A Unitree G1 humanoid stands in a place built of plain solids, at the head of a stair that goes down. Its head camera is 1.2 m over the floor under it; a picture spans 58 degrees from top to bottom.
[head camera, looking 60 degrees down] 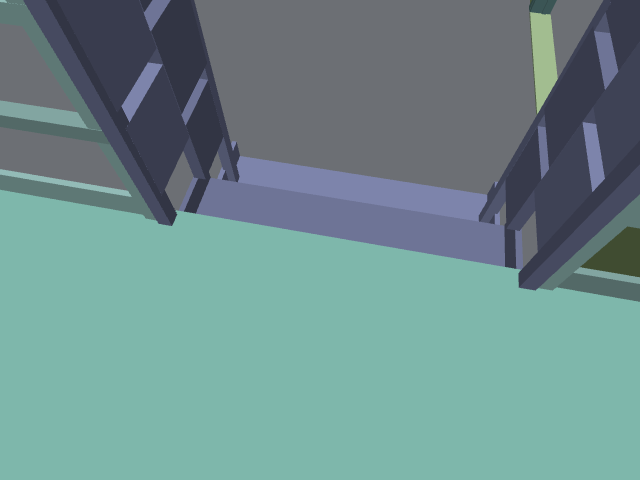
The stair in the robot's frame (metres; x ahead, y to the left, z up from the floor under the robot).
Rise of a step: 0.21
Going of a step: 0.30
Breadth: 1.22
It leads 11 degrees to the right of straight ahead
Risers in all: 3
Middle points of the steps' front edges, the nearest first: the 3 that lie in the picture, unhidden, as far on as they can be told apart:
0.70 -0.07 0.00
0.99 -0.13 -0.21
1.29 -0.19 -0.41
